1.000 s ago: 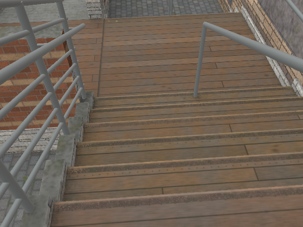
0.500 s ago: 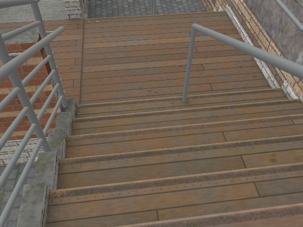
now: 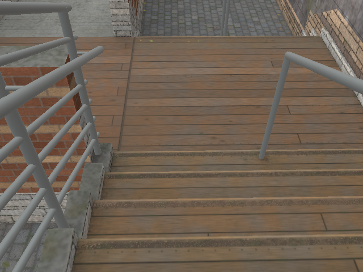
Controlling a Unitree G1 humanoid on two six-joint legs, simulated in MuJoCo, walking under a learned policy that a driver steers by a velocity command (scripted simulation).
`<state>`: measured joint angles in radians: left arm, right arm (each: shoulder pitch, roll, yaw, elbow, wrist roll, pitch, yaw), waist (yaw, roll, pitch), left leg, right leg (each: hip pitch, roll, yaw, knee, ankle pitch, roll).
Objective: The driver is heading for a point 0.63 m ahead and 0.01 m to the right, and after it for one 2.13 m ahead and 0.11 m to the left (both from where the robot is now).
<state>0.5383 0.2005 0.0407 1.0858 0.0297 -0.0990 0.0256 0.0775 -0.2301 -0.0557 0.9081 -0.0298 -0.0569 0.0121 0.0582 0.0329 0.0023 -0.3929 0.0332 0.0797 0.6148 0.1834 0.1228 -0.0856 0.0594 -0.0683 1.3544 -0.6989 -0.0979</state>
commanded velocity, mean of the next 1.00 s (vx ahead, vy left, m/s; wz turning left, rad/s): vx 0.86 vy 0.00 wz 0.00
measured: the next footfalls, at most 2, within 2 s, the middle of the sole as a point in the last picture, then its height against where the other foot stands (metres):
right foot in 0.36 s outside the picture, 0.15 m lower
left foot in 0.70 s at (174, 254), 0.15 m lower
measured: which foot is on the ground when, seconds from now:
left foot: down 0.00-0.36, up 0.38-0.68, down 0.70-1.00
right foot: down 0.00-0.00, up 0.02-0.34, down 0.36-0.70, up 0.72-1.00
